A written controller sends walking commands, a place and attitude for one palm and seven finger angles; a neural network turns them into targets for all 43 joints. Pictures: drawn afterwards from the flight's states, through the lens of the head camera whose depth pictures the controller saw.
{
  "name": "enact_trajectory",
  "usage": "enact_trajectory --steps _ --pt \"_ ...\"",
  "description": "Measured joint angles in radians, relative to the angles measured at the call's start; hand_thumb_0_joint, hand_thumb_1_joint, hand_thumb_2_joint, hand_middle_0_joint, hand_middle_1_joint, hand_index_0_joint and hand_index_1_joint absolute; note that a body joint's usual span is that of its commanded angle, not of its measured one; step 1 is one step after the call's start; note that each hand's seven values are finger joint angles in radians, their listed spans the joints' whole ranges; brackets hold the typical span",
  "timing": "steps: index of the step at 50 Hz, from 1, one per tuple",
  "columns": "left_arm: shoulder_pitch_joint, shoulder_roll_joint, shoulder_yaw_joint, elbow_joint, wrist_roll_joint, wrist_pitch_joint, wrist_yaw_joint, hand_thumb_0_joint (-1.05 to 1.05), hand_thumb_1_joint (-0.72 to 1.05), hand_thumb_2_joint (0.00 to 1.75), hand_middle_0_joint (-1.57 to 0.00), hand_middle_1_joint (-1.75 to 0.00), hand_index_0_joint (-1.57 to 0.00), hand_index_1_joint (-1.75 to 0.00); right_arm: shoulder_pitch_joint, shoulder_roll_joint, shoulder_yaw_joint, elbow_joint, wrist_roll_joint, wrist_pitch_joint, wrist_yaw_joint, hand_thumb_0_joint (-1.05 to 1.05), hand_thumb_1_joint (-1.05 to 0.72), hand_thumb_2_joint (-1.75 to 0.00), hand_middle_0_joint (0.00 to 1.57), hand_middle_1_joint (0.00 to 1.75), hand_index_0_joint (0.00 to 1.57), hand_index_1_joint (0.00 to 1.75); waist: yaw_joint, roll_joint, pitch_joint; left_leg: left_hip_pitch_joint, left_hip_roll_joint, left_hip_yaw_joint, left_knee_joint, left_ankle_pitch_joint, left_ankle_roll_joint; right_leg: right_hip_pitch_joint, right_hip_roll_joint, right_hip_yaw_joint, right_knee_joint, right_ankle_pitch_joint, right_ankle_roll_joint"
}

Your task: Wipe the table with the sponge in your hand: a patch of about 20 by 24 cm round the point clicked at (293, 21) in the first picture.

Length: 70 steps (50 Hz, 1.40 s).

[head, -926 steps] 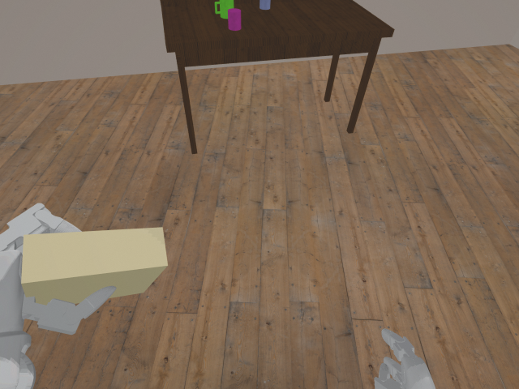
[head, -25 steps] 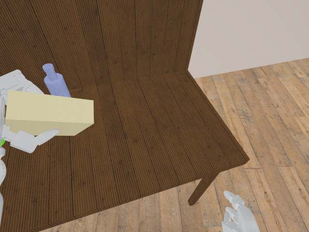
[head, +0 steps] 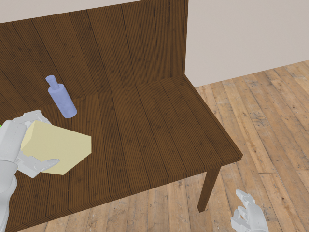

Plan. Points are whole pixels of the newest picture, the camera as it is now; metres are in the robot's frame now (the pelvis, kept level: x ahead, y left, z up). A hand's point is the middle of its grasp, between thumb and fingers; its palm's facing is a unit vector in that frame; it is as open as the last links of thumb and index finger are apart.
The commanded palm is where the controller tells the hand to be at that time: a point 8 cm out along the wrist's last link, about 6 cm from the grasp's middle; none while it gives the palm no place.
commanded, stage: turn the palm down, sponge in hand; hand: left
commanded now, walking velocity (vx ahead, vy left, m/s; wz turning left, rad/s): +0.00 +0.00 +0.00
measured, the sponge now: (60, 153) +0.26 +0.27 +0.10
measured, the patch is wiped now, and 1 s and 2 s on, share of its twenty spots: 0.00 0.00 0.00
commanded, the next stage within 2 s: move the sponge above the wiping area in 1.58 s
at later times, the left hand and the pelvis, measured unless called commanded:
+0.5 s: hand (51, 149) +0.25 +0.28 +0.12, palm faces +0.14 -0.37 -0.92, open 9.3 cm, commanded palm +0.23 +0.30 +0.18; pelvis +0.03 +0.01 +0.00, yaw -2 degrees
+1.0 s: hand (45, 155) +0.25 +0.30 +0.10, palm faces +0.01 -0.15 -0.99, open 9.3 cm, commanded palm +0.22 +0.31 +0.17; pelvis +0.02 +0.04 +0.01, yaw -2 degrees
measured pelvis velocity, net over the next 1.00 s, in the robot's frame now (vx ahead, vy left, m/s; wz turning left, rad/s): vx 0.02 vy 0.04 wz -0.04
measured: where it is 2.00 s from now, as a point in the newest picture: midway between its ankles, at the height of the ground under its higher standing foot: outside the picture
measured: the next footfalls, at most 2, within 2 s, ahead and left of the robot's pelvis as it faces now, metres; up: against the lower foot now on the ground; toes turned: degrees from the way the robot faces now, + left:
none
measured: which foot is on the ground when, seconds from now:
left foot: down 0.00-1.00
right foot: down 0.00-1.00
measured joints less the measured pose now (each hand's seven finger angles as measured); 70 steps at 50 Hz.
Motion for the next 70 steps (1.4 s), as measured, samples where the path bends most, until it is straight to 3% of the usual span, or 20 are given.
enact_trajectory --steps 2,5,9,11,16,20,30,35,41,47,53,57,62,66,70 --pt "0.011 0.016 -0.021 0.016 0.014 0.005 -0.035 0.0 -0.42 1.03 -0.81 -1.38 -0.81 -1.4 -0.003 -0.006 -0.006 -0.011 0.003 0.006 -0.006 0.02 -0.9 -0.9 0.21 0.3 0.2 0.3 -0.008 0.012 0.003 0.001 0.006 0.008 0.005 -0.007 0.0 -0.003 0.006 0.009 0.007 -0.005 -0.004" --pt "0.05 0.021 -0.026 -0.015 0.025 -0.042 -0.056 0.0 -0.42 1.03 -0.81 -1.38 -0.81 -1.4 0.002 -0.007 -0.02 -0.023 -0.001 0.007 -0.004 0.02 -0.9 -0.9 0.21 0.3 0.2 0.3 -0.013 0.006 0.004 -0.009 0.014 0.019 0.019 -0.02 -0.005 -0.02 0.013 0.02 0.025 -0.016 -0.011" --pt "0.129 0.015 -0.002 -0.129 0.044 -0.115 -0.017 0.0 -0.42 1.03 -0.81 -1.38 -0.81 -1.39 0.027 -0.004 -0.042 -0.033 -0.006 0.01 0.012 0.02 -0.9 -0.9 0.2 0.3 0.2 0.3 -0.002 -0.023 -0.008 -0.027 0.017 0.025 0.04 -0.043 -0.015 -0.047 0.02 0.036 0.051 -0.038 -0.015" --pt "0.163 0.018 0.01 -0.175 0.066 -0.119 0.018 0.0 -0.42 1.03 -0.81 -1.38 -0.81 -1.39 0.04 -0.008 -0.05 -0.037 -0.004 0.017 0.021 0.02 -0.9 -0.9 0.2 0.3 0.2 0.3 0.004 -0.031 -0.018 -0.032 0.018 0.027 0.046 -0.056 -0.022 -0.055 0.021 0.042 0.062 -0.049 -0.015" --pt "0.197 0.027 0.01 -0.203 0.126 -0.018 0.075 0.0 -0.42 1.03 -0.81 -1.38 -0.81 -1.39 0.052 -0.028 -0.06 -0.054 0.009 0.05 0.013 0.02 -0.9 -0.9 0.2 0.3 0.2 0.3 0.012 -0.024 -0.032 -0.036 0.007 0.032 0.046 -0.067 -0.02 -0.063 0.011 0.047 0.071 -0.064 -0.007" --pt "0.203 0.026 -0.017 -0.193 0.177 0.068 0.071 0.0 -0.42 1.03 -0.81 -1.38 -0.81 -1.4 0.042 -0.032 -0.056 -0.067 0.02 0.063 -0.004 0.02 -0.9 -0.9 0.2 0.3 0.2 0.3 0.012 -0.014 -0.037 -0.037 -0.002 0.033 0.037 -0.063 -0.01 -0.063 0.001 0.048 0.063 -0.062 0.003" --pt "0.195 -0.002 -0.157 -0.228 0.337 0.069 0.095 0.0 -0.42 1.03 -0.81 -1.38 -0.81 -1.39 -0.01 0.01 -0.023 -0.069 0.021 0.058 -0.006 0.02 -0.9 -0.9 0.2 0.3 0.2 0.3 0.019 -0.009 -0.052 -0.009 -0.015 0.04 0.008 -0.047 0.009 -0.027 -0.011 0.057 0.018 -0.037 0.023" --pt "0.117 -0.001 -0.181 -0.162 0.399 0.162 0.106 0.0 -0.42 1.03 -0.81 -1.38 -0.82 -1.39 -0.041 0.022 0.002 -0.056 0.031 0.084 -0.001 0.02 -0.9 -0.9 0.2 0.3 0.2 0.3 0.028 0.001 -0.048 0.023 -0.021 0.043 -0.033 -0.021 0.016 0.007 -0.018 0.06 -0.026 -0.009 0.031" --pt "0.06 -0.02 -0.221 -0.104 0.473 0.254 0.058 0.0 -0.42 1.03 -0.81 -1.38 -0.81 -1.4 -0.069 0.018 0.024 -0.041 0.038 0.096 0.003 0.02 -0.9 -0.9 0.2 0.3 0.2 0.3 0.035 0.015 -0.026 0.066 -0.033 0.042 -0.088 0.015 0.028 0.05 -0.029 0.06 -0.08 0.024 0.04" --pt "0.045 -0.043 -0.303 -0.089 0.562 0.216 0.019 0.0 -0.42 1.03 -0.81 -1.38 -0.81 -1.4 -0.09 0.017 0.026 -0.018 0.023 0.09 0.008 0.02 -0.9 -0.9 0.2 0.3 0.2 0.3 0.05 0.013 0.001 0.096 -0.04 0.045 -0.126 0.038 0.035 0.077 -0.035 0.064 -0.113 0.045 0.045" --pt "0.015 -0.035 -0.312 -0.057 0.637 0.186 0.056 0.0 -0.42 1.03 -0.81 -1.38 -0.82 -1.39 -0.108 0.024 0.02 0.019 0.012 0.096 0.02 0.02 -0.9 -0.9 0.2 0.3 0.2 0.3 0.065 0.01 0.011 0.119 -0.035 0.049 -0.152 0.049 0.032 0.1 -0.031 0.069 -0.142 0.061 0.043" --pt "-0.017 -0.042 -0.299 -0.022 0.659 0.237 0.073 0.0 -0.42 1.03 -0.81 -1.38 -0.81 -1.39 -0.121 0.019 0.016 0.04 0.017 0.102 0.03 0.02 -0.9 -0.9 0.2 0.3 0.2 0.3 0.067 0.019 0.009 0.132 -0.035 0.047 -0.171 0.058 0.031 0.114 -0.03 0.068 -0.162 0.07 0.041" --pt "-0.04 -0.064 -0.328 0.015 0.678 0.308 0.039 0.0 -0.42 1.03 -0.81 -1.38 -0.81 -1.4 -0.138 0.005 0.014 0.045 0.024 0.107 0.038 0.02 -0.9 -0.9 0.2 0.3 0.2 0.3 0.061 0.032 0.01 0.143 -0.04 0.043 -0.193 0.069 0.032 0.123 -0.034 0.064 -0.175 0.074 0.042" --pt "-0.026 -0.069 -0.357 0.008 0.681 0.287 -0.002 0.0 -0.42 1.03 -0.81 -1.38 -0.81 -1.4 -0.146 0.002 0.013 0.04 0.018 0.101 0.039 0.02 -0.9 -0.9 0.2 0.3 0.2 0.3 0.06 0.032 0.014 0.151 -0.04 0.043 -0.202 0.071 0.032 0.129 -0.034 0.065 -0.179 0.073 0.041" --pt "-0.008 -0.057 -0.361 -0.017 0.698 0.226 0.001 0.0 -0.42 1.03 -0.81 -1.38 -0.81 -1.4 -0.139 0.009 0.013 0.047 0.007 0.097 0.04 0.02 -0.9 -0.9 0.2 0.3 0.2 0.31 0.068 0.02 0.014 0.163 -0.033 0.045 -0.205 0.066 0.027 0.14 -0.027 0.068 -0.188 0.073 0.035"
